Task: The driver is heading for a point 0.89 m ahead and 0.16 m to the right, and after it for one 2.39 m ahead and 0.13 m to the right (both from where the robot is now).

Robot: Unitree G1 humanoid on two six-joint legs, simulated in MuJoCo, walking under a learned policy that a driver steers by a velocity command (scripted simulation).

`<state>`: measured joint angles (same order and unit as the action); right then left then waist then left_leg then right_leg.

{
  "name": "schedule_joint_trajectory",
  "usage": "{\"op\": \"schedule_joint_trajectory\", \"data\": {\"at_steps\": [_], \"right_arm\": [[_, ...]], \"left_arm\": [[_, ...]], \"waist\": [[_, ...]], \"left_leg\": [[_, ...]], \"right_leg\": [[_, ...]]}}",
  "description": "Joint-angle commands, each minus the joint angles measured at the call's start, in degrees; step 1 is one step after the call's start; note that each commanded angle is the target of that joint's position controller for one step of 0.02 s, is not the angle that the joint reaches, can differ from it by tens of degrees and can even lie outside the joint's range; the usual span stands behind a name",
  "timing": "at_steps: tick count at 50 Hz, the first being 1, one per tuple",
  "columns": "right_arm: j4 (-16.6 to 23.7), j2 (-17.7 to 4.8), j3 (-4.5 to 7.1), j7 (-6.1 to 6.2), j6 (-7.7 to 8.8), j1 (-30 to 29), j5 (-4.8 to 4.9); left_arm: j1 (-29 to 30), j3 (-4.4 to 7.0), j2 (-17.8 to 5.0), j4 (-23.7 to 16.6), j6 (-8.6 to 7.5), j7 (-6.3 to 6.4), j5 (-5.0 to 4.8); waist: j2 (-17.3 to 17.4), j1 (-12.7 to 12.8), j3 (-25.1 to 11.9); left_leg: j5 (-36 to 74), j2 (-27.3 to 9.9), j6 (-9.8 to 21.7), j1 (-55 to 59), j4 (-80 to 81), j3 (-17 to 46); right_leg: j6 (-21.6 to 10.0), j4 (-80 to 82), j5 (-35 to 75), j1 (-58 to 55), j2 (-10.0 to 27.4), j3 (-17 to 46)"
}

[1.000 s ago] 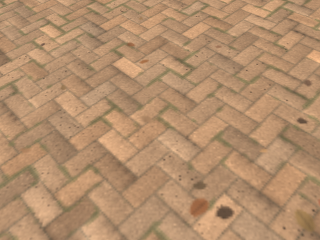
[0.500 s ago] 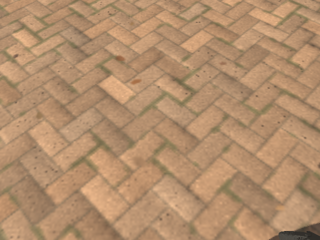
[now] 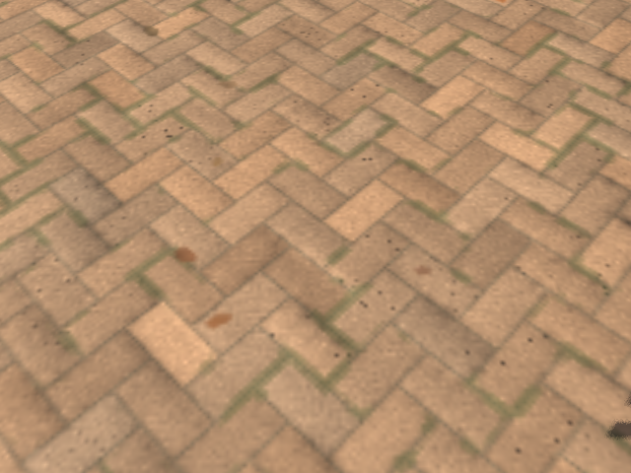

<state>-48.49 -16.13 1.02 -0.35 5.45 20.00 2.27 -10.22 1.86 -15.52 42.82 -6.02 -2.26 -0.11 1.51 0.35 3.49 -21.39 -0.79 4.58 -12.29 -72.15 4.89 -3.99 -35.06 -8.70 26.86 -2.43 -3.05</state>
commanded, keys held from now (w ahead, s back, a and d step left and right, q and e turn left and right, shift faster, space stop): w+shift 0.34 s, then w+e+shift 0.44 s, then e+shift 0.08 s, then q+shift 0.14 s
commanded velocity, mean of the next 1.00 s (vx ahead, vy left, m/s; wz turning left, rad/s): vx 0.92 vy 0.00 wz -0.36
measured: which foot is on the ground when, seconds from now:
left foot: up 0.00-0.38, down 0.40-0.90, up 0.92-1.00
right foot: down 0.00-0.42, up 0.44-0.86, down 0.88-1.00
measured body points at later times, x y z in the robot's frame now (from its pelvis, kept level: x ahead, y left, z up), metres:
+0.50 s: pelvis +0.48 +0.04 +0.00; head +0.51 +0.03 +0.44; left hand +0.49 +0.30 -0.14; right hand +0.65 -0.22 -0.09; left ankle +0.59 +0.12 -0.72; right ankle +0.24 -0.09 -0.59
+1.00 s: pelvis +0.89 -0.06 -0.01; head +0.92 -0.08 +0.44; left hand +1.12 +0.13 -0.11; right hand +0.90 -0.36 -0.13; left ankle +0.79 +0.15 -0.58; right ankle +0.99 -0.14 -0.72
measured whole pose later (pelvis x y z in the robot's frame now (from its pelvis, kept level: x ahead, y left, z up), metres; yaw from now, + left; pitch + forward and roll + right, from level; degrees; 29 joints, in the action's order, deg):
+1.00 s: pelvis +0.89 -0.06 -0.01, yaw -23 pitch -2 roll +1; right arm -45.9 -16.2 1.7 0.2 5.1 10.8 2.6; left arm -10.5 3.1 -15.8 41.0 -2.9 -2.7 1.1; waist 0.4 0.8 6.2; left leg -26.5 -0.6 -0.2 -15.9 -81.3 3.9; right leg -8.9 -36.8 -8.2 27.0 -5.1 -6.5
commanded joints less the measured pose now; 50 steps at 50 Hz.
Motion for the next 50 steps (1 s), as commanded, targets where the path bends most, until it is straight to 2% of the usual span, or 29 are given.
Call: {"op": "schedule_joint_trajectory", "data": {"at_steps": [1,3,6,11,16,18,19,20,21,22,23,24,25,26,27,28,30,31,35,39,41,43,44,45,46,47,48,49,50], "right_arm": [[7.75,-4.14,0.80,-0.22,2.20,-4.85,-0.27],[6.74,-2.68,0.65,-0.50,0.47,-2.85,-0.36],[8.36,-2.01,-0.01,-0.23,-0.72,-8.53,-1.51],[12.39,-1.38,-0.72,-1.85,1.25,-23.03,-1.83],[15.98,-3.35,0.27,-3.74,2.14,-29.34,-0.70],[16.08,-6.40,1.75,-3.31,1.69,-24.26,-0.40],[14.68,-9.02,3.02,-2.49,1.10,-15.84,0.23],[11.38,-10.60,3.99,-1.30,0.32,-1.57,0.51],[8.42,-15.18,4.96,-0.22,-0.27,8.51,-1.33],[7.95,-14.04,4.78,-1.34,0.75,8.99,-2.14],[7.61,-7.93,3.76,-1.16,0.78,6.15,-2.40],[7.28,-6.08,3.47,-0.87,0.87,3.36,-2.67],[5.97,-6.58,3.74,-1.15,1.43,0.69,-3.45],[5.20,-4.92,3.48,-1.33,2.24,-1.75,-4.15],[4.33,-2.61,2.95,-1.47,2.62,-3.42,-4.65],[3.53,-0.46,2.56,-1.75,2.63,-4.98,-3.85],[2.39,-1.41,2.95,-1.71,2.65,-6.79,-2.16],[2.06,-1.99,3.10,-1.56,2.65,-6.96,-2.17],[2.23,-4.62,3.41,-0.30,2.52,-6.78,-3.57],[1.69,-8.77,3.79,1.15,1.44,-2.28,-3.06],[2.43,-12.05,4.44,2.71,-0.20,-1.44,-2.92],[4.30,-15.32,5.29,3.44,-1.85,-5.07,-2.07],[4.53,-13.87,4.94,2.64,-1.58,-7.02,-1.38],[4.83,-7.04,3.37,1.24,-0.24,-8.34,-0.80],[6.86,-0.52,0.52,-0.07,1.68,7.09,-1.00],[4.01,-7.48,1.50,-0.50,2.11,5.00,0.01],[4.81,-8.34,2.18,-0.31,1.37,1.11,1.66],[5.04,-7.66,2.27,0.76,0.23,-2.63,1.23],[3.91,-7.53,2.51,1.33,-1.20,-3.57,0.95]], "left_arm": [[-8.36,1.72,-5.23,0.11,-1.33,-0.16,2.06],[-6.51,0.99,-2.61,0.61,-1.53,-0.43,0.95],[-8.52,1.42,-5.16,2.22,-2.03,0.21,-0.08],[-16.09,1.11,-6.16,4.54,-2.29,1.89,-0.80],[-20.47,1.39,-8.59,7.51,0.10,2.47,-1.02],[-20.74,1.84,-10.40,8.27,1.38,2.82,0.55],[-19.88,1.96,-11.27,8.62,2.24,2.92,1.75],[-15.68,1.83,-11.64,7.75,3.05,3.07,2.34],[-18.86,0.47,-5.15,5.17,2.56,3.13,2.75],[-27.76,-1.85,2.28,6.10,0.68,2.09,-0.89],[-20.10,0.16,-6.01,5.06,-0.31,2.33,-3.81],[-11.53,0.78,-7.81,2.54,-0.66,2.52,-4.67],[-7.61,0.45,-5.83,0.92,-0.79,2.80,-3.83],[-7.11,0.99,-5.15,0.79,-0.22,2.87,-2.60],[-9.41,1.11,-3.92,1.34,0.92,2.49,-2.65],[-10.49,1.29,-2.71,2.00,2.14,2.38,-2.91],[-9.98,1.19,-1.11,0.84,4.06,2.15,-2.99],[-7.79,1.14,-1.05,-0.13,4.55,2.06,-2.70],[-0.53,1.06,-2.20,-3.37,4.13,1.33,-2.10],[7.60,0.82,-2.18,-7.23,2.75,-1.41,-1.99],[5.97,2.09,-4.70,-7.87,2.31,-2.64,-1.65],[-10.86,4.78,-9.61,-4.68,3.43,-2.59,-1.90],[-21.89,6.67,-12.85,-1.74,4.36,-1.28,-1.28],[-21.28,6.85,-13.36,-1.57,5.44,0.89,-1.15],[-12.36,4.74,-15.65,-5.56,3.31,1.19,3.84],[-12.35,4.50,-10.83,-6.67,3.31,0.50,3.79],[-10.48,4.16,-10.38,-5.14,2.63,-0.27,2.26],[-5.92,3.40,-7.97,-4.81,1.68,-0.39,0.64],[-3.34,2.76,-6.53,-4.62,0.93,-0.25,0.96]], "waist": [[-2.50,1.28,-7.49],[-3.67,-1.71,-4.38],[-2.31,-1.68,2.73],[-1.18,3.55,5.84],[-3.63,3.36,5.89],[-8.04,-0.94,-0.24],[-10.62,-6.09,-5.84],[-11.13,-14.39,-12.53],[0.42,-12.70,-23.48],[20.48,-7.01,-35.14],[13.20,-9.71,-26.19],[7.14,-10.01,-15.84],[-1.48,-7.48,-10.24],[-2.16,-4.58,-7.06],[-0.41,-2.18,-5.93],[0.32,-0.99,-4.57],[2.50,0.54,-0.60],[1.97,0.41,1.58],[-1.43,-0.30,5.53],[-3.37,-2.45,6.47],[-0.42,-0.34,3.15],[4.69,8.96,-5.90],[2.81,14.02,-10.43],[-13.24,13.17,-8.60],[-22.27,-0.60,-23.14],[-7.54,4.95,-33.63],[-1.11,2.67,-21.21],[5.34,0.60,-13.30],[4.96,0.03,-8.41]], "left_leg": [[6.06,-6.22,1.68,-25.02,-2.71,3.23],[6.82,-7.92,0.82,-23.70,0.78,2.50],[13.04,-9.66,-1.71,-30.10,9.09,0.93],[37.22,-5.46,-3.33,-22.95,33.26,-5.88],[33.45,-0.52,-1.03,-23.77,45.76,-7.59],[24.77,3.27,0.51,-17.01,43.23,-9.03],[20.53,4.01,1.74,-8.27,40.90,-8.36],[19.83,0.79,2.56,8.97,39.95,-6.09],[4.74,-12.55,4.57,33.58,35.58,12.52],[-22.19,-22.73,12.87,46.79,49.21,43.29],[-27.35,-20.15,8.74,40.53,56.13,42.22],[-15.87,-18.74,6.37,31.56,55.65,30.05],[-4.95,-17.14,5.22,21.90,57.28,23.57],[2.42,-15.52,4.98,14.46,57.97,17.21],[6.70,-14.18,4.45,9.44,58.94,12.25],[9.87,-12.34,3.30,7.14,60.16,6.90],[12.75,-13.14,2.94,2.68,62.78,0.78],[15.11,-12.79,2.64,1.31,63.82,-2.41],[23.17,-9.45,1.61,1.26,66.65,-13.24],[41.37,-9.93,-2.38,10.24,64.84,-19.84],[70.41,-9.86,-4.40,15.26,54.87,-21.54],[86.54,-11.96,-4.11,12.94,34.57,-19.99],[76.09,-10.88,-3.71,5.33,20.03,-17.92],[13.06,1.54,-6.21,-6.13,-6.04,-18.06],[-15.79,5.76,-6.38,-22.62,-25.19,-2.81],[-11.26,3.09,-4.19,-17.10,-24.31,5.81],[-8.97,1.01,-3.93,-18.96,-18.16,2.50],[-6.47,-2.49,-4.13,-19.79,-12.39,1.73],[-4.87,-3.44,-4.57,-16.39,-9.38,2.55]], "right_leg": [[-9.18,21.52,-12.48,-25.41,14.70,28.85],[-9.84,24.60,-10.60,-19.33,13.13,24.03],[-10.37,29.15,-5.65,-14.33,13.00,18.79],[-7.62,34.19,5.02,-12.68,9.33,7.31],[-5.38,29.81,23.98,-31.91,13.52,4.86],[-4.28,19.53,50.40,-38.57,15.12,5.76],[-3.96,9.23,60.29,-39.00,15.64,6.62],[-2.46,-7.29,57.72,-29.63,14.37,5.70],[-1.86,-29.05,28.49,-8.50,7.97,6.17],[0.09,-47.29,-15.90,7.56,-0.98,12.27],[-1.09,-49.67,-13.25,13.34,2.96,13.54],[-0.88,-49.13,-10.76,15.42,5.07,11.72],[-0.86,-45.67,-8.55,13.99,7.19,11.35],[-0.75,-42.31,-6.06,11.24,9.74,11.86],[-0.67,-41.09,-4.72,7.42,11.52,12.39],[-0.86,-39.96,-4.28,6.22,12.50,11.93],[-0.18,-38.67,-4.64,8.95,14.79,10.87],[0.20,-38.25,-2.63,11.49,15.09,10.32],[0.83,-26.54,10.79,15.89,13.14,6.20],[-1.86,-10.63,18.28,13.70,8.97,-1.90],[-2.46,-6.16,17.58,6.07,2.18,-8.56],[-4.22,-7.36,12.49,-13.30,-2.21,-8.31],[-6.63,-2.46,16.56,-29.78,-1.13,-1.92],[-9.61,4.93,33.91,-38.82,5.79,8.67],[-22.18,2.83,54.19,-53.61,23.11,39.39],[-22.66,8.87,40.86,-49.25,24.42,40.28],[-19.91,13.22,31.03,-37.41,22.75,34.00],[-16.57,15.15,24.71,-27.30,21.54,28.15],[-14.72,16.03,27.70,-17.74,20.50,23.39]]}}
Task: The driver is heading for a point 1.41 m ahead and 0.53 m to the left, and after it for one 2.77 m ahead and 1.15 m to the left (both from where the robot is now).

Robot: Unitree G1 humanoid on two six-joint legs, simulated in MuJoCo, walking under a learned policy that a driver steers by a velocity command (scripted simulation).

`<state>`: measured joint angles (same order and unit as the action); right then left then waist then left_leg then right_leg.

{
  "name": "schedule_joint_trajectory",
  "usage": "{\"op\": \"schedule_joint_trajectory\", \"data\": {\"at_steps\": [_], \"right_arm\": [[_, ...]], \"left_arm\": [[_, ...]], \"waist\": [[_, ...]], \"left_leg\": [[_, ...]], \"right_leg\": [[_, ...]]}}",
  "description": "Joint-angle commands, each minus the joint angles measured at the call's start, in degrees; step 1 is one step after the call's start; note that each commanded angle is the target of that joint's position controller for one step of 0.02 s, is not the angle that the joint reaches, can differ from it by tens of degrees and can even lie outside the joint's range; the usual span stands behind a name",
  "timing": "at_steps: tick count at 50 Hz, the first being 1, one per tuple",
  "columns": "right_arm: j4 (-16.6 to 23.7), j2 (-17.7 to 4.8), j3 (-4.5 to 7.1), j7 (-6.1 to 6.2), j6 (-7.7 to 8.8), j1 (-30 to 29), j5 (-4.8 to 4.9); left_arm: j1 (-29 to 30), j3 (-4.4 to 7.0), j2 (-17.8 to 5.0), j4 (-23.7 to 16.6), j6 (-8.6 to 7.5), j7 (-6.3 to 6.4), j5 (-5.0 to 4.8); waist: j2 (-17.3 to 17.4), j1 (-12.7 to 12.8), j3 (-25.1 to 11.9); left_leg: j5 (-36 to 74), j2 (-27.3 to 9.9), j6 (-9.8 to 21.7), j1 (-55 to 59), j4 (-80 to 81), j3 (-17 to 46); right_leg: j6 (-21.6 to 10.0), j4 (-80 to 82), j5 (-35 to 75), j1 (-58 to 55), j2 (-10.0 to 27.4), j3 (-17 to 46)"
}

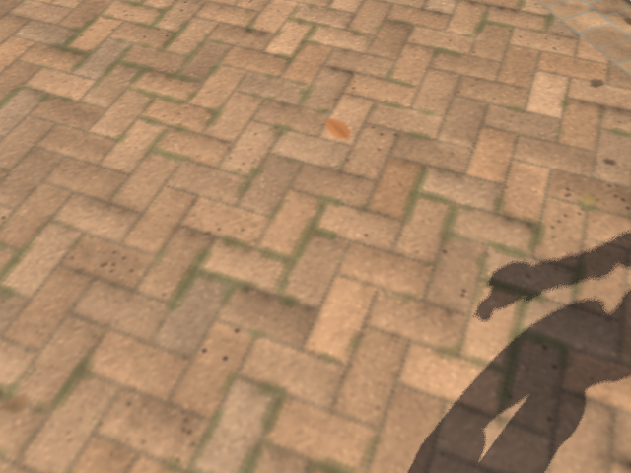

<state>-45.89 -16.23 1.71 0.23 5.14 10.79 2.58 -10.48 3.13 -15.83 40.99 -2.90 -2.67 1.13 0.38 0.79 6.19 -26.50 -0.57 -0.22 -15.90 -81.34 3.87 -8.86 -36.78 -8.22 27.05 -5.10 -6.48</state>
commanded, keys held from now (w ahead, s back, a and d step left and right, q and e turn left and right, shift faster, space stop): q+shift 0.78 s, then e+shift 0.22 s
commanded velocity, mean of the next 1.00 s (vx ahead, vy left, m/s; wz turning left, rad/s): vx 0.10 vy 0.00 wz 0.59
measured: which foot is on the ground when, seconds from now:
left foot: up 0.00-0.42, down 0.44-1.00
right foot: down 0.00-0.44, up 0.46-0.86, down 0.88-1.00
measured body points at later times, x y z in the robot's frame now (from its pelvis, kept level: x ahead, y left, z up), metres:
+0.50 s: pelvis +0.17 +0.07 +0.02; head +0.22 +0.11 +0.46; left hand +0.28 +0.38 -0.09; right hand +0.37 -0.17 -0.08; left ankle +0.19 +0.17 -0.71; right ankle +0.12 -0.05 -0.65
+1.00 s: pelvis +0.26 +0.06 +0.03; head +0.28 +0.06 +0.48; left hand +0.18 +0.35 -0.07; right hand +0.57 -0.01 -0.05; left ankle +0.18 +0.16 -0.70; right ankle +0.35 -0.01 -0.71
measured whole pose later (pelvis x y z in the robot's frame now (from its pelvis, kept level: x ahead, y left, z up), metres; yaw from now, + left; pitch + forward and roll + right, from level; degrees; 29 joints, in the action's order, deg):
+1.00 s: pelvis +0.26 +0.06 +0.03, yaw +39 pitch +1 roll +0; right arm -34.2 -15.5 2.8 1.4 -1.7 5.9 -1.8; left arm -10.4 2.9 -14.9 44.5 -0.7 -0.8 0.8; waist 2.2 1.7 1.0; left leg -18.7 3.7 -1.7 -15.9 -31.7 10.5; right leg -0.9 -28.5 -11.9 17.3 -4.1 6.5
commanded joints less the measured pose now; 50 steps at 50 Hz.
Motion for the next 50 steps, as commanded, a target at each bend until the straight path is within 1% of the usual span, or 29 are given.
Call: {"op": "schedule_joint_trajectory", "data": {"at_steps": [1,3,5,9,13,18,20,21,22,23,24,25,26,27,28,29,31,33,36,39,41,43,44,45,46,47,48,49,50], "right_arm": [[0.11,-7.42,2.19,1.09,-2.51,8.11,0.33],[-1.41,-6.10,2.52,1.49,-4.18,9.92,-0.33],[-0.58,-5.73,2.84,1.78,-4.89,8.05,-0.76],[1.49,-4.79,2.87,1.08,-5.31,3.36,-1.09],[4.20,-4.54,3.01,-0.30,-5.90,-0.64,-1.44],[7.15,-4.75,3.64,-2.54,-6.84,-0.90,-1.35],[7.41,-5.11,4.23,-2.95,-6.84,2.51,-1.11],[6.66,-6.00,4.92,-2.57,-6.48,7.22,-1.23],[6.12,-11.23,6.89,-1.32,-5.91,12.27,-1.71],[6.70,-18.93,8.63,-0.28,-5.72,12.16,-2.74],[8.38,-16.62,7.75,-0.77,-4.59,12.44,-4.41],[9.72,-15.53,7.56,-1.15,-3.76,8.89,-3.76],[10.30,-13.57,7.26,-0.83,-3.59,5.44,-1.89],[11.04,-11.11,6.57,-0.24,-4.13,2.12,-0.43],[11.92,-9.60,6.07,0.66,-4.77,0.05,-0.17],[12.78,-9.41,6.09,1.24,-5.41,-0.55,-0.59],[13.56,-10.71,6.76,2.00,-6.15,0.19,-1.34],[14.11,-12.02,7.35,2.57,-6.69,0.59,-1.28],[15.47,-12.16,7.46,2.75,-7.58,-0.90,-1.29],[16.62,-12.04,7.35,2.37,-8.10,-2.08,-1.44],[17.16,-10.74,6.46,2.16,-8.12,-3.58,-1.79],[16.54,-7.69,4.73,1.94,-8.04,-2.76,-2.08],[15.66,-4.11,3.32,1.79,-7.88,0.31,-3.24],[15.49,-2.25,2.64,1.66,-7.51,4.65,-4.11],[15.04,-4.05,2.90,1.57,-6.97,4.55,-4.84],[14.25,-6.54,3.46,1.55,-6.48,2.37,-4.83],[13.88,-6.20,3.50,1.36,-6.01,-0.30,-5.04],[14.04,-6.41,3.71,1.31,-5.83,-3.09,-4.95],[14.54,-6.96,3.98,1.30,-5.77,-3.96,-4.33]], "left_arm": [[-1.75,1.42,-6.16,-2.20,-2.81,0.22,0.44],[-0.42,1.16,-5.21,-0.65,-3.59,0.55,1.03],[0.55,1.33,-5.84,-0.02,-3.57,1.68,1.04],[3.59,1.40,-5.67,-0.66,-0.92,4.58,0.61],[3.69,1.77,-6.66,-0.37,1.55,5.38,0.54],[5.24,2.32,-7.45,-0.99,3.67,4.94,-1.38],[6.96,2.61,-7.77,-1.34,3.86,4.95,-2.43],[7.62,2.69,-7.58,-1.14,3.90,4.94,-3.05],[6.44,2.83,-7.53,-1.37,3.59,4.72,-2.59],[7.40,1.91,-3.70,-4.73,2.94,4.06,0.47],[9.09,1.50,-4.34,-5.13,2.19,3.37,1.01],[10.55,1.81,-5.66,-5.02,1.65,2.93,-0.72],[11.62,1.93,-5.55,-4.70,1.35,3.16,-1.20],[12.08,2.22,-5.96,-4.17,1.40,3.80,-0.63],[12.06,2.51,-6.47,-4.17,1.62,4.16,-0.42],[11.95,2.41,-5.86,-4.12,1.81,4.05,-0.65],[11.44,1.91,-3.88,-3.38,1.79,3.95,-1.07],[11.11,1.67,-3.24,-2.79,1.80,3.95,-1.36],[10.49,1.99,-4.07,-2.16,2.08,3.74,-1.48],[10.28,2.48,-5.10,-2.25,1.58,3.31,-1.52],[6.62,2.76,-6.49,-1.00,0.97,2.73,-1.19],[4.63,2.54,-5.97,-0.44,0.37,2.03,-0.50],[6.20,2.18,-6.73,-1.64,0.33,1.89,0.85],[10.44,1.51,-7.87,-2.69,0.55,2.08,2.24],[12.45,0.12,-4.13,-2.90,0.31,1.92,3.06],[13.82,-0.25,-2.97,-3.68,0.33,1.72,1.55],[12.60,0.28,-4.58,-3.08,0.82,1.76,-0.10],[9.68,1.39,-8.33,-2.84,1.17,1.90,-1.49],[7.82,2.48,-11.84,-2.91,1.41,2.19,-2.02]], "waist": [[3.98,-2.32,-9.45],[0.43,-3.50,-8.73],[-1.97,-3.49,-9.38],[-3.95,-1.98,-10.17],[-4.50,0.55,-9.24],[-6.00,0.37,-7.98],[-6.06,-1.84,-8.97],[-4.34,-4.77,-10.51],[3.62,-7.02,-11.73],[20.10,-3.07,-14.30],[14.51,-4.74,-24.54],[8.08,-4.67,-23.31],[3.40,-3.17,-18.58],[0.70,-1.63,-14.52],[1.67,-0.33,-13.51],[3.16,0.12,-13.44],[3.93,-0.19,-14.50],[4.90,-0.55,-15.91],[7.53,-1.01,-15.52],[10.04,-1.68,-14.13],[11.60,-1.48,-16.27],[10.19,-1.05,-16.09],[3.37,-2.72,-15.48],[-9.62,-8.01,-12.09],[-14.53,-8.42,-10.06],[-11.22,-7.18,-8.10],[-8.90,-6.02,-8.09],[-8.55,-3.87,-7.86],[-8.41,-3.12,-7.33]], "left_leg": [[1.89,-5.21,-0.39,-7.29,3.52,4.24],[4.31,-5.88,-2.08,-4.21,9.39,3.53],[8.48,-5.84,-3.55,-8.32,12.61,2.07],[18.51,-7.53,-5.09,-14.74,23.88,-1.04],[20.52,-7.25,-4.48,-16.66,32.46,-4.43],[12.58,-5.28,-1.16,-17.07,38.06,-8.68],[11.89,-2.85,1.49,-11.63,43.46,-10.55],[18.62,-0.67,3.80,-4.31,50.15,-10.94],[42.84,-2.83,7.97,6.09,55.47,-1.50],[72.92,-15.21,18.03,19.05,54.09,21.18],[64.11,-19.58,24.82,25.12,56.71,32.59],[56.56,-18.79,23.09,24.45,58.19,28.31],[49.08,-15.59,19.86,20.56,58.72,23.68],[44.04,-13.44,17.17,15.95,59.51,20.80],[41.45,-11.66,15.68,11.95,60.22,18.98],[40.94,-9.88,14.58,10.26,60.44,18.10],[43.16,-8.18,13.61,10.30,59.56,17.60],[41.40,-7.45,12.80,9.61,58.75,18.59],[32.86,-5.83,11.12,5.55,58.79,21.00],[26.89,-4.89,10.02,3.99,58.20,24.85],[29.69,-5.62,9.32,5.60,54.85,23.57],[25.82,-3.63,7.30,2.55,51.67,21.50],[15.60,0.32,4.59,0.35,46.79,17.78],[-1.38,7.44,1.20,-1.94,42.38,11.18],[-5.02,3.99,-2.08,0.41,39.88,8.98],[0.80,1.79,-2.66,2.28,43.07,7.72],[7.15,1.83,-2.39,4.39,50.49,5.82],[10.80,2.67,-2.01,5.96,52.22,4.82],[11.46,3.15,-1.53,5.39,51.65,3.77]], "right_leg": [[-7.89,19.60,28.57,-11.07,21.11,21.30],[-6.59,21.99,31.48,-6.81,18.81,13.36],[-6.08,22.09,37.42,-9.99,18.08,7.78],[-4.20,21.87,29.56,-17.47,16.70,0.21],[-4.30,20.35,24.56,-22.72,19.26,-2.32],[-2.47,13.97,28.40,-27.81,23.78,-2.99],[0.24,7.44,34.34,-27.51,23.67,-4.68],[3.14,-0.07,36.40,-24.89,21.41,-6.93],[7.64,-13.16,25.06,-15.91,16.11,-7.50],[12.70,-30.22,-23.63,4.93,4.44,-6.33],[12.99,-40.91,-32.75,10.91,0.24,9.31],[11.47,-41.84,-29.31,13.72,2.19,13.49],[10.83,-38.47,-24.56,14.90,3.53,13.75],[10.84,-33.63,-20.71,15.20,4.58,13.52],[10.98,-29.40,-18.10,12.24,4.93,13.64],[11.41,-25.39,-16.39,9.82,4.06,13.20],[12.71,-17.41,-14.32,7.54,2.08,12.74],[13.61,-11.81,-12.04,5.06,1.00,13.33],[13.87,-6.99,-8.69,1.27,0.00,13.72],[13.04,-1.74,-8.59,-1.23,-0.19,14.43],[11.99,2.25,-6.87,-4.72,1.98,13.07],[9.63,11.96,3.69,-13.51,4.30,12.26],[7.20,16.64,8.09,-16.60,11.11,20.67],[1.00,19.41,14.80,-13.59,18.07,30.98],[-5.44,22.82,7.40,-6.68,21.95,39.63],[-3.94,21.75,2.42,-6.06,18.32,36.46],[-0.27,19.58,-0.83,-6.90,13.82,31.26],[1.70,18.40,-2.82,-7.36,11.18,29.77],[2.08,17.81,-2.77,-7.86,11.02,31.11]]}}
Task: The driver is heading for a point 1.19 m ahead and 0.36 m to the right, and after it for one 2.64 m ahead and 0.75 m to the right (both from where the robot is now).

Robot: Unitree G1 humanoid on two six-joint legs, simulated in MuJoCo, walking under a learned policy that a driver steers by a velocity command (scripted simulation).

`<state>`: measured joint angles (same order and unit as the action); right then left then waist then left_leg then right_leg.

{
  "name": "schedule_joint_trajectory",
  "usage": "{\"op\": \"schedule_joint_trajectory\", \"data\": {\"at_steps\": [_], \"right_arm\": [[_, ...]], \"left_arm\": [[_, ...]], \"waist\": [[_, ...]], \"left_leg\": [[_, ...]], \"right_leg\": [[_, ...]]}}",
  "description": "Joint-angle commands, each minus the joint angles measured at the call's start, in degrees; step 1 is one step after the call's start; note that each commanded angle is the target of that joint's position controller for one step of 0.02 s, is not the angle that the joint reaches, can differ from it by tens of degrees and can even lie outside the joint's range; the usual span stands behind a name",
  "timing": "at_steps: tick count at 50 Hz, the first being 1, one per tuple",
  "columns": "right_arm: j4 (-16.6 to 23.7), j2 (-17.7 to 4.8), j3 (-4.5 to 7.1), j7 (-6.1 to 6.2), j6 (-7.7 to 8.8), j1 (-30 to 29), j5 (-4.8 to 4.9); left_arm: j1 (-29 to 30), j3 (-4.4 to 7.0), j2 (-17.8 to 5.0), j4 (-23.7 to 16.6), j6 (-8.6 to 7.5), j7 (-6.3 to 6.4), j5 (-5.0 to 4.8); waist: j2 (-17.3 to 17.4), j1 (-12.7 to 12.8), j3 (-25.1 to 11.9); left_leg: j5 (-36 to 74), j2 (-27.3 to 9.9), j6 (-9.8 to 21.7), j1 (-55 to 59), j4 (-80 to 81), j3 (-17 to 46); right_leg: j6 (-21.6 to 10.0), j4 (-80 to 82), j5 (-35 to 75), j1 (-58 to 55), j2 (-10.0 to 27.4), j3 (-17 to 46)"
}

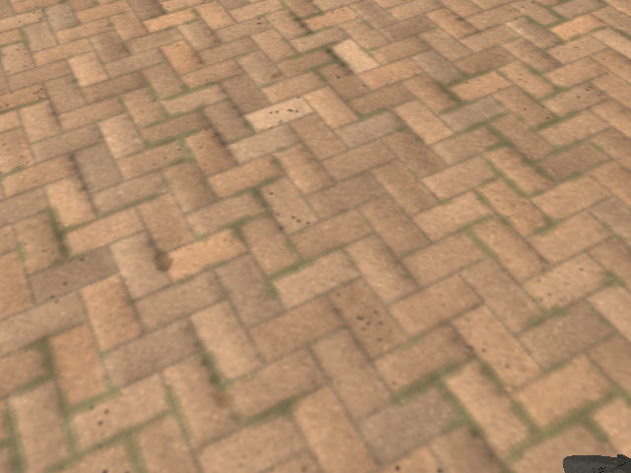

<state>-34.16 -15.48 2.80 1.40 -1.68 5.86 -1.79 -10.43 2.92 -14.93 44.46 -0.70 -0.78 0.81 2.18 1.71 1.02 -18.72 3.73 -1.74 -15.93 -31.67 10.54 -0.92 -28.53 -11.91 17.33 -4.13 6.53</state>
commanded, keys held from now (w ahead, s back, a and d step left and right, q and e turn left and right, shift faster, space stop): e+shift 0.62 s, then q+shift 0.36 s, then w+q+shift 0.02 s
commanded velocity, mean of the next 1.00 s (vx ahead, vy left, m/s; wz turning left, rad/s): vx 0.00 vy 0.00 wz -0.42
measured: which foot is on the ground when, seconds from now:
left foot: down 0.00-0.46, up 0.48-0.86, down 0.88-1.00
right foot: down 0.00-0.18, up 0.20-0.44, down 0.46-0.92, up 0.94-1.00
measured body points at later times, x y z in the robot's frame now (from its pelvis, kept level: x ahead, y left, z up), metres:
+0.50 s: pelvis +0.00 -0.05 -0.02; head +0.04 -0.09 +0.43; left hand +0.27 +0.15 -0.09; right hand +0.02 -0.37 -0.13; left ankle -0.01 +0.13 -0.71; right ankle -0.02 -0.15 -0.74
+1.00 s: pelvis +0.03 -0.06 -0.01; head +0.06 -0.06 +0.44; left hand +0.33 +0.06 -0.09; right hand -0.01 -0.37 -0.10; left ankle +0.10 +0.04 -0.74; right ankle -0.03 -0.15 -0.71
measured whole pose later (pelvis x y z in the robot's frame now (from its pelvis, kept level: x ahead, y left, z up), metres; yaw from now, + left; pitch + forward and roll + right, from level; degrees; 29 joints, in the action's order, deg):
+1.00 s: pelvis +0.03 -0.06 -0.01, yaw -27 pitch +1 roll -1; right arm -39.1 -16.9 3.5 0.4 0.1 14.4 0.3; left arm -4.7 2.3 -15.1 36.0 1.2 1.5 1.0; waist -1.2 -2.6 1.9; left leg -16.7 0.4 -0.1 -19.4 -34.9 4.2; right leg -0.5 -45.4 -26.5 20.8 -5.2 3.3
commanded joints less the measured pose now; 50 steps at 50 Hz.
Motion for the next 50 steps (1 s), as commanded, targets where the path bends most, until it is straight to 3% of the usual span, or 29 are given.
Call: {"op": "schedule_joint_trajectory", "data": {"at_steps": [1,5,7,9,10,11,12,13,15,18,20,22,23,24,25,26,28,29,30,34,39,41,44,45,46,47,48,49,50], "right_arm": [[2.81,-7.79,2.97,0.17,1.16,1.24,0.68],[1.11,-6.20,3.27,0.43,1.63,4.64,1.26],[0.47,-6.47,3.75,0.24,1.95,5.04,1.20],[-0.08,-8.47,4.54,0.26,1.89,5.69,0.42],[0.15,-9.67,4.86,0.53,2.00,4.11,-0.22],[1.33,-8.34,4.47,1.12,2.28,2.99,-0.07],[1.96,-7.19,4.00,1.72,2.35,1.53,0.50],[2.02,-7.03,3.91,2.04,2.36,-0.77,1.25],[1.05,-9.02,4.44,2.08,2.21,-0.26,1.78],[0.32,-11.25,5.28,1.60,1.29,1.20,1.50],[-0.33,-12.38,5.74,0.80,1.36,2.31,2.30],[-0.98,-11.18,5.48,-0.16,2.20,2.31,3.55],[-2.13,-9.12,5.00,-0.85,2.87,5.37,3.31],[0.95,-4.89,3.67,-1.21,3.27,4.87,0.49],[3.34,-5.47,3.19,-0.80,3.72,-0.22,-0.04],[3.36,-8.06,3.64,-0.42,3.68,-3.64,1.28],[1.95,-8.35,3.72,0.72,3.54,-2.95,0.96],[1.66,-9.11,4.02,0.99,3.28,-2.16,0.70],[1.18,-8.88,4.00,0.69,3.14,-1.81,0.71],[-2.39,-6.18,2.63,-0.10,2.21,2.31,1.41],[-2.77,-4.04,1.02,-0.99,1.51,1.98,1.85],[-1.59,-6.61,1.59,-1.13,1.67,0.77,2.48],[-0.49,-9.17,2.18,-1.28,2.28,1.68,2.50],[0.06,-10.98,2.55,-1.25,2.41,2.20,2.22],[0.28,-14.02,3.37,-1.09,2.55,2.50,2.33],[-0.24,-14.47,4.02,-1.10,2.54,4.59,2.88],[-0.32,-13.78,3.98,-0.90,2.44,6.65,2.33],[-0.82,-13.18,3.97,-0.61,2.72,10.09,1.50],[-1.59,-12.76,4.12,-0.31,3.19,12.75,2.00]], "left_arm": [[6.41,3.27,-14.31,-6.73,-0.55,0.54,-1.76],[4.99,3.69,-12.08,-8.83,0.20,1.13,-2.51],[4.95,3.89,-11.05,-10.24,0.99,1.46,-2.84],[4.52,3.75,-9.65,-11.67,1.61,1.46,-3.30],[2.18,3.52,-8.22,-11.75,1.60,1.03,-2.83],[1.68,4.48,-10.73,-11.52,1.65,0.66,-2.20],[1.14,5.09,-11.76,-11.30,2.10,0.44,-2.25],[0.15,4.89,-10.73,-10.98,2.82,0.36,-2.46],[2.40,3.45,-7.41,-12.19,3.56,-0.21,-2.60],[4.99,2.50,-6.13,-14.82,3.60,-1.72,-2.72],[3.54,3.36,-8.20,-14.92,3.89,-2.00,-2.70],[-1.45,4.75,-9.78,-13.62,4.58,-1.36,-2.47],[-6.57,6.31,-12.79,-12.49,4.59,-0.27,-2.23],[-9.09,8.33,-22.12,-14.00,4.10,0.86,-2.16],[-7.81,7.57,-22.65,-15.90,2.08,0.07,0.67],[-6.88,6.67,-19.18,-15.56,0.76,-0.44,0.67],[-2.39,5.49,-15.13,-14.77,0.57,0.64,-2.01],[0.97,4.95,-14.20,-15.40,1.17,1.33,-2.48],[2.56,4.77,-14.04,-16.09,1.63,1.89,-1.98],[2.77,3.57,-11.48,-15.63,2.20,3.13,-1.02],[3.13,0.35,-5.39,-12.52,1.51,1.71,1.16],[3.74,0.93,-8.18,-11.63,1.24,1.13,1.28],[2.19,1.96,-10.96,-10.36,1.48,1.77,-0.14],[1.32,2.14,-10.62,-10.37,1.35,2.22,-0.24],[-0.32,2.17,-9.58,-11.18,1.09,2.57,0.66],[3.12,2.08,-8.36,-12.25,1.05,2.91,1.06],[7.27,2.09,-7.43,-13.56,0.99,3.06,0.58],[9.66,2.09,-6.68,-14.62,0.99,3.05,0.04],[8.13,2.33,-6.64,-14.57,0.73,2.41,-0.52]], "waist": [[-10.29,-3.92,-2.12],[-11.36,-3.74,-5.77],[-7.34,-3.19,-7.15],[4.24,-2.58,-6.17],[12.57,-1.25,-6.26],[9.77,-1.60,-6.04],[4.31,-0.74,-5.41],[2.04,0.50,-3.86],[3.54,-1.18,-1.61],[6.09,-3.30,-3.22],[7.09,-3.33,-4.71],[5.46,-0.52,-6.28],[-0.60,1.55,-8.02],[-20.43,0.35,-7.82],[-20.14,2.33,-15.78],[-11.95,3.62,-14.49],[-5.99,0.15,-8.49],[-6.77,-1.69,-7.18],[-7.81,-2.48,-7.06],[-7.09,-2.18,-10.09],[-10.25,-0.34,-7.10],[-10.78,-0.04,-2.83],[-8.35,-0.91,-0.77],[-5.10,-0.38,-1.33],[2.32,2.12,-2.32],[8.31,0.43,-2.64],[12.14,-1.84,-1.76],[13.82,-4.40,-2.95],[9.97,-4.36,-6.46]], "left_leg": [[2.55,-0.70,0.58,4.73,0.98,-4.23],[0.59,-0.26,2.16,4.17,0.40,-5.59],[4.94,-2.88,3.32,7.62,2.81,-4.10],[17.43,-12.41,8.62,13.35,8.69,4.24],[28.59,-22.79,14.41,16.22,11.22,12.31],[36.22,-28.72,18.02,15.17,11.02,14.13],[37.41,-28.30,17.39,12.77,10.42,10.52],[35.68,-25.38,15.09,10.96,10.04,5.37],[34.37,-20.98,12.72,11.37,10.56,-2.37],[33.14,-19.14,11.51,9.45,9.49,-10.09],[31.88,-20.15,10.56,9.29,7.05,-12.27],[29.28,-19.51,7.14,6.58,-1.12,-16.35],[24.20,-16.04,3.23,-0.28,-12.28,-19.82],[-14.97,-7.82,-2.60,-20.83,-31.91,-21.09],[-23.39,-2.29,-3.48,-28.15,-43.34,-7.68],[-19.74,-3.76,-2.22,-28.38,-45.20,-4.01],[-10.29,-5.50,-0.77,-27.51,-38.50,-3.31],[-7.05,-5.54,-0.84,-24.29,-34.57,-3.07],[-4.52,-4.24,-1.20,-21.08,-33.20,-3.71],[0.58,-4.19,-3.24,-15.55,-25.06,-6.35],[2.70,-7.49,-2.35,-2.87,-13.70,-8.28],[1.09,-6.45,-0.81,-2.47,-9.73,-10.01],[7.77,-5.18,1.83,-3.02,0.42,-10.53],[19.01,-7.34,3.33,-2.42,1.79,-6.36],[28.21,-10.80,6.28,-1.80,2.49,0.90],[25.50,-14.97,11.08,-1.84,7.19,9.67],[24.96,-18.61,15.53,1.34,11.05,18.50],[26.63,-21.44,18.62,6.87,13.31,23.93],[13.12,-20.63,18.65,10.38,13.91,24.13]], "right_leg": [[-6.09,9.03,1.93,1.36,9.93,19.53],[-7.71,5.66,8.84,-0.80,9.41,21.78],[-6.40,2.04,10.21,2.40,6.90,19.43],[-2.08,-7.99,-0.27,13.02,0.50,9.87],[0.48,-18.72,-14.62,19.20,-2.25,3.00],[2.60,-32.00,-22.71,22.31,1.32,1.02],[3.72,-38.38,-21.62,21.95,3.94,0.36],[4.64,-39.63,-18.49,21.50,5.86,-0.40],[5.67,-34.67,-12.03,22.60,8.13,-3.63],[4.73,-22.33,-9.43,13.95,8.46,-8.10],[3.60,-15.68,-7.67,8.37,6.47,-11.50],[1.12,-5.79,-0.67,-1.06,3.37,-13.58],[-1.98,0.42,8.06,-11.97,2.53,-9.17],[-10.28,2.64,38.31,-24.02,17.88,17.12],[-21.99,5.67,36.82,-23.22,26.34,33.02],[-20.79,7.23,29.41,-21.48,24.41,28.29],[-14.52,7.72,17.15,-15.47,18.23,21.30],[-12.94,8.14,15.30,-11.18,16.23,19.01],[-12.31,8.45,15.70,-8.14,14.48,17.81],[-11.49,6.38,19.80,-7.50,13.91,12.25],[-11.02,8.67,6.18,0.27,13.55,8.63],[-11.28,8.90,0.23,1.36,14.13,9.01],[-9.31,4.79,4.38,-3.16,13.84,8.45],[-7.14,0.88,3.71,-4.00,11.89,6.50],[-4.24,-4.43,0.78,-2.62,6.29,1.24],[-0.49,-11.40,-2.54,0.18,0.81,-5.70],[1.09,-16.65,-9.41,6.11,-2.57,-6.13],[1.53,-25.40,-22.53,13.00,-3.40,-3.24],[1.31,-31.75,-25.87,15.37,-1.97,-0.37]]}}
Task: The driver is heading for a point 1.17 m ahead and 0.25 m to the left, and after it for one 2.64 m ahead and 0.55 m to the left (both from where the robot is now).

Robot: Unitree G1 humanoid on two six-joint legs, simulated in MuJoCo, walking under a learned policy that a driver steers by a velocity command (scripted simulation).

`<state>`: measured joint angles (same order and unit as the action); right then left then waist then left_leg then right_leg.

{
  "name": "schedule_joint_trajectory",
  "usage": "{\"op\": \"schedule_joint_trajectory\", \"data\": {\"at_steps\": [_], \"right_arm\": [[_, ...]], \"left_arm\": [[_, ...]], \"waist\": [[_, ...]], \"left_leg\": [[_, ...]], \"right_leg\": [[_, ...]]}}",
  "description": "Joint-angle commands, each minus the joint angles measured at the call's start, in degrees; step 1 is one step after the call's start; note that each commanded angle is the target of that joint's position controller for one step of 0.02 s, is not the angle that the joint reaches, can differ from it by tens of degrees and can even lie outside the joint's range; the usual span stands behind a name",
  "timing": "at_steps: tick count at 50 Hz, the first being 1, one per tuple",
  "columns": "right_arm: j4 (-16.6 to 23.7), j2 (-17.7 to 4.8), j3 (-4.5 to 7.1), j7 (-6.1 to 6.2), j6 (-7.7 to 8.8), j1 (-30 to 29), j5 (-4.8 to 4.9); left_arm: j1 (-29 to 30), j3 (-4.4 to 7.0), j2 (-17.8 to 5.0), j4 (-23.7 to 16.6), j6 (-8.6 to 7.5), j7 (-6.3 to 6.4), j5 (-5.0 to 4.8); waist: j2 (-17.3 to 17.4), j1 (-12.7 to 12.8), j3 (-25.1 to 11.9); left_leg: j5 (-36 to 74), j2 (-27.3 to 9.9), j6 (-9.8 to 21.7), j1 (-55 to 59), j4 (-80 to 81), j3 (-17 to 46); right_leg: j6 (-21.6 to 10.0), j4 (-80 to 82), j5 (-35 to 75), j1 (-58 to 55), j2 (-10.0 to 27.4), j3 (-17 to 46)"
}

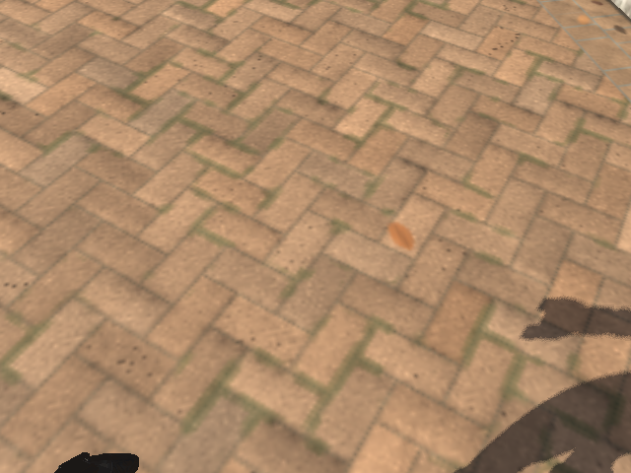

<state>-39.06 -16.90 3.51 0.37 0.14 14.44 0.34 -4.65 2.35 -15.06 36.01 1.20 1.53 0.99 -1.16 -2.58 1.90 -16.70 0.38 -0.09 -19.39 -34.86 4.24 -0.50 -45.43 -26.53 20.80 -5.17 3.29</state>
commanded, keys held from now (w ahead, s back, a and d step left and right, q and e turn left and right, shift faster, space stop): w+q+shift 0.32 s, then q+shift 0.22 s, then e+shift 0.26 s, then w+e+shift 0.20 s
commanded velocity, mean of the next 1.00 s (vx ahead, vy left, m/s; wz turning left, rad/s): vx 0.39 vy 0.00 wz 0.38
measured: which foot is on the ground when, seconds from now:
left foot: down 0.00-0.18, up 0.20-0.56, down 0.58-1.00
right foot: up 0.00-0.16, down 0.18-0.58, up 0.60-1.00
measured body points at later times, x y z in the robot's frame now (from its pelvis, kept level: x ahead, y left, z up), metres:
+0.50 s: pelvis +0.14 +0.01 -0.01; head +0.18 +0.02 +0.44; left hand +0.01 +0.27 -0.12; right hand +0.46 -0.09 -0.08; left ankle +0.25 +0.22 -0.67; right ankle +0.02 -0.14 -0.73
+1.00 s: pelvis +0.30 +0.10 +0.02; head +0.31 +0.09 +0.47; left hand +0.28 +0.41 -0.08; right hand +0.53 -0.11 -0.09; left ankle +0.27 +0.19 -0.73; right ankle +0.41 -0.05 -0.64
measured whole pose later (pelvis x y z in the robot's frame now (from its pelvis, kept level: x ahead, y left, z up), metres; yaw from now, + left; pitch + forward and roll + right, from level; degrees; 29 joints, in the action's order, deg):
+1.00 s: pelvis +0.30 +0.10 +0.02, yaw +21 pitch +1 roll +1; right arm -43.8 -16.6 4.0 1.0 3.8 10.9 -0.4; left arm -16.1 4.4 -17.6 42.7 1.6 1.2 -1.9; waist 1.1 0.5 -1.0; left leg -8.5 -2.0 3.1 -9.8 -16.6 -14.2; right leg 3.5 -61.9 -12.6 36.5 8.6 1.0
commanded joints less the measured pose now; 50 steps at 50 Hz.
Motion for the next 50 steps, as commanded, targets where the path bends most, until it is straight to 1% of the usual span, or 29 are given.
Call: {"op": "schedule_joint_trajectory", "data": {"at_steps": [1,2,4,6,8,9,10,11,12,13,16,19,21,23,25,27,28,29,30,31,32,33,34,36,38,40,42,44,50], "right_arm": [[3.14,-11.09,3.54,0.94,1.66,3.74,1.06],[3.36,-11.12,3.59,1.11,1.48,2.61,1.92],[4.38,-11.26,3.68,1.65,0.16,0.42,1.83],[6.78,-10.75,3.59,1.75,-0.55,-4.39,1.84],[9.43,-7.56,2.59,1.83,-0.77,-8.37,1.89],[9.66,-3.33,1.47,1.51,-0.46,-6.87,1.90],[11.57,-0.47,0.51,1.03,0.41,-4.87,2.10],[13.81,-2.55,0.47,0.46,1.43,-5.01,3.18],[12.73,-5.35,1.09,-0.04,1.51,-5.43,2.96],[11.21,-6.29,1.54,-0.47,1.53,-4.53,2.18],[9.76,-5.04,1.15,-1.67,1.99,-4.77,1.91],[10.92,-3.64,0.64,-2.39,1.78,-8.34,1.56],[12.24,-2.72,0.18,-3.03,1.89,-12.27,1.54],[13.02,-0.79,-0.50,-4.39,2.01,-16.54,1.18],[12.27,-1.94,0.25,-5.37,1.81,-14.93,1.25],[10.04,-5.51,2.03,-5.18,1.13,-6.91,1.47],[9.01,-8.56,3.51,-4.71,0.81,-0.37,1.02],[7.20,-10.78,4.89,-3.44,0.40,7.40,0.57],[6.85,-13.19,4.01,-1.58,0.19,5.57,0.40],[10.60,-14.21,2.78,-1.48,1.77,3.14,-2.71],[8.81,-9.17,2.18,-1.92,1.60,5.43,-2.56],[7.00,-7.97,1.43,-2.24,1.98,1.32,-1.39],[6.38,-5.96,0.90,-2.15,2.57,-1.78,-0.44],[4.80,-4.98,0.53,-2.23,3.43,-5.62,-1.62],[3.54,-3.96,0.34,-2.12,4.37,-9.14,-2.59],[2.56,-5.20,0.91,-1.14,4.35,-10.17,-2.62],[1.35,-6.29,1.67,-0.23,4.22,-7.87,-1.41],[0.40,-7.32,2.10,0.54,4.31,-6.85,-0.67],[-1.50,-8.23,3.00,0.96,4.42,-5.59,-0.58]], "left_arm": [[0.63,2.89,-6.11,-5.74,-1.80,-1.03,-1.59],[1.62,2.74,-5.67,-5.99,-2.63,-1.96,-2.20],[3.82,2.64,-4.31,-5.95,-4.56,-3.16,-2.37],[-1.09,3.20,-4.20,-3.77,-6.08,-3.79,-2.84],[-11.30,4.73,-6.93,0.78,-6.23,-3.00,-3.15],[-17.31,5.51,-9.15,2.23,-6.09,-2.30,-3.08],[-16.54,5.23,-12.14,0.85,-5.97,-2.14,-0.89],[-12.58,5.47,-13.49,-0.07,-6.63,-2.18,0.38],[-10.21,4.58,-10.32,-0.53,-7.05,-1.72,-0.76],[-10.67,4.06,-9.05,-0.04,-7.15,-1.30,-1.35],[-14.59,3.34,-8.48,2.32,-7.67,-0.81,-0.34],[-14.43,2.25,-6.54,4.54,-7.13,-0.61,0.69],[-12.29,2.26,-7.67,4.92,-6.39,-0.11,0.90],[-13.59,2.85,-10.52,5.98,-5.69,0.70,0.12],[-14.35,3.75,-14.32,6.58,-5.05,1.26,-1.00],[-13.09,4.53,-16.31,6.09,-4.30,1.58,-2.48],[-13.81,4.46,-15.81,6.15,-4.48,1.24,-3.22],[-13.34,3.69,-13.68,5.61,-5.29,0.56,-3.73],[-18.08,1.02,-3.98,4.43,-5.99,-0.72,0.22],[-26.63,-0.38,-6.07,5.01,-6.75,-1.81,-0.76],[-18.82,1.55,-13.53,6.60,-6.29,-1.81,-2.47],[-15.50,1.42,-12.19,4.99,-5.44,-1.36,-3.85],[-14.16,1.04,-10.24,5.34,-4.49,-0.46,-3.35],[-17.66,1.47,-10.07,7.12,-1.68,0.45,-3.34],[-20.03,1.66,-8.29,7.92,-0.26,1.20,-2.59],[-17.76,2.27,-8.65,6.40,0.39,1.81,-2.12],[-15.32,2.55,-8.82,4.92,0.43,1.24,-2.39],[-12.15,3.15,-9.65,3.46,0.17,0.56,-2.85],[-9.30,3.48,-7.33,2.31,-0.53,-0.79,-2.99]], "waist": [[9.99,1.36,-7.61],[10.22,1.76,-5.45],[11.86,1.85,-3.47],[12.48,5.35,-3.96],[9.37,9.85,-5.11],[0.71,10.91,-8.18],[-6.91,8.58,-7.09],[-11.32,5.76,-3.73],[-8.70,5.57,0.34],[-6.41,5.58,1.37],[-3.24,6.39,2.44],[-3.02,5.91,6.94],[-3.60,6.02,8.81],[-2.23,7.46,8.39],[-4.18,5.91,4.41],[-7.39,0.63,-1.30],[-7.26,-2.95,-5.31],[-3.57,-7.61,-8.49],[12.68,-1.21,-12.65],[13.93,1.18,-32.75],[1.98,-4.94,-33.37],[1.59,-1.92,-21.72],[-1.78,0.29,-14.97],[2.38,3.91,-9.18],[4.72,5.80,-7.17],[5.90,5.40,-6.01],[7.32,3.73,-7.09],[8.32,2.71,-5.90],[7.03,2.67,-2.18]], "left_leg": [[-9.31,-15.62,14.79,14.29,17.98,29.64],[-21.10,-14.24,13.12,11.99,20.38,28.73],[-20.79,-10.63,11.54,6.12,21.88,26.46],[-15.47,-6.40,9.54,-2.05,20.72,22.52],[-14.20,-1.59,4.80,-13.90,13.07,17.50],[-15.24,2.33,1.82,-23.60,-3.39,11.13],[-13.61,3.64,1.33,-34.95,-16.56,9.11],[-9.75,-3.23,0.98,-40.22,-25.87,7.98],[-5.45,-4.83,0.48,-43.02,-30.57,6.34],[-1.64,-5.62,0.15,-43.22,-33.91,5.25],[7.31,-7.01,0.41,-40.86,-40.76,2.76],[12.44,-7.35,-1.44,-36.95,-37.68,0.08],[16.44,-6.59,-2.44,-29.70,-26.45,-4.61],[18.79,-4.78,-1.88,-22.46,-14.92,-9.57],[16.48,-0.87,-0.15,-14.80,-8.85,-13.41],[12.73,3.22,3.10,-4.87,-5.77,-14.40],[13.18,4.31,6.01,6.41,-2.42,-11.22],[21.32,3.10,9.29,20.08,6.11,-6.15],[53.77,-9.73,13.18,36.39,-0.46,7.84],[59.48,-28.73,28.26,47.68,0.83,35.02],[47.67,-24.18,24.81,39.47,7.80,29.19],[38.71,-21.70,21.69,30.02,10.83,20.35],[32.09,-18.99,18.82,20.11,13.13,15.74],[27.57,-16.30,16.85,3.78,18.54,6.75],[27.90,-15.02,16.50,-2.69,21.20,0.25],[27.37,-15.43,16.27,-0.96,21.93,-3.05],[-0.14,-16.87,15.07,4.57,26.44,-0.76],[-14.64,-19.32,13.65,9.54,29.82,3.11],[-19.66,-21.10,10.45,18.08,31.58,-2.72]], "right_leg": [[-0.06,-13.09,-7.42,13.44,1.94,4.68],[-0.39,-5.98,-5.40,13.15,2.95,3.69],[0.52,3.73,-3.23,5.24,1.07,0.62],[0.76,15.07,2.70,-8.36,0.00,-0.90],[0.29,27.47,15.96,-26.81,3.29,-2.07],[-1.16,27.38,10.14,-37.91,12.80,7.45],[-6.31,30.95,-7.03,-37.32,26.01,27.63],[-10.78,34.46,-19.78,-30.71,31.84,36.98],[-10.19,35.22,-19.43,-29.07,29.29,31.88],[-8.18,34.97,-13.47,-28.41,25.96,24.81],[-4.61,35.12,4.40,-25.21,20.17,9.04],[-4.50,35.04,25.84,-18.93,17.10,-3.58],[-3.47,34.99,34.77,-13.39,15.12,-10.01],[-2.36,33.25,42.59,-13.13,15.22,-13.55],[-1.41,27.42,62.56,-17.83,16.25,-15.53],[-1.08,16.00,78.46,-20.68,18.16,-15.83],[-1.69,6.79,76.81,-17.11,19.00,-14.54],[-0.29,-6.59,61.43,-9.32,16.55,-14.40],[1.33,-27.23,-8.62,7.90,8.78,-12.36],[2.22,-43.52,-17.18,14.95,5.44,1.14],[2.14,-42.14,-8.72,12.26,7.33,4.40],[2.28,-36.78,-4.47,15.03,9.60,2.32],[2.77,-32.37,-1.76,13.76,11.59,1.64],[3.81,-28.05,1.18,3.73,12.61,2.09],[5.42,-24.71,2.88,-0.18,11.92,1.01],[6.50,-22.93,5.12,3.91,11.93,0.45],[5.84,-20.95,10.74,10.69,14.37,0.64],[5.03,-19.74,13.44,17.72,15.17,0.82],[3.41,-16.27,14.48,26.05,15.85,-1.37]]}}
Velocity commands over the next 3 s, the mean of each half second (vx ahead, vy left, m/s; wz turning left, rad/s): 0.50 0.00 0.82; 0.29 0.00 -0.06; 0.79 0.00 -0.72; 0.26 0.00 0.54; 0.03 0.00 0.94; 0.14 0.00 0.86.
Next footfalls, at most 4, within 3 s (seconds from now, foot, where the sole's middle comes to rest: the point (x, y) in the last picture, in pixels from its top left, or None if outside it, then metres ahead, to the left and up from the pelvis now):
0.18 right None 0.06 -0.13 -0.77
0.58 left None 0.31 0.22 -0.77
1.28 right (330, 431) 0.56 -0.05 -0.77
1.70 left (289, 264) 1.00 0.03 -0.77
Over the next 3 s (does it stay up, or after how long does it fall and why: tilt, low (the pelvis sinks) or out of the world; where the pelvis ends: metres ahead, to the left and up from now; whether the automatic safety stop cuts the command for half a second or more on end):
stays up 1.00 -0.02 0.02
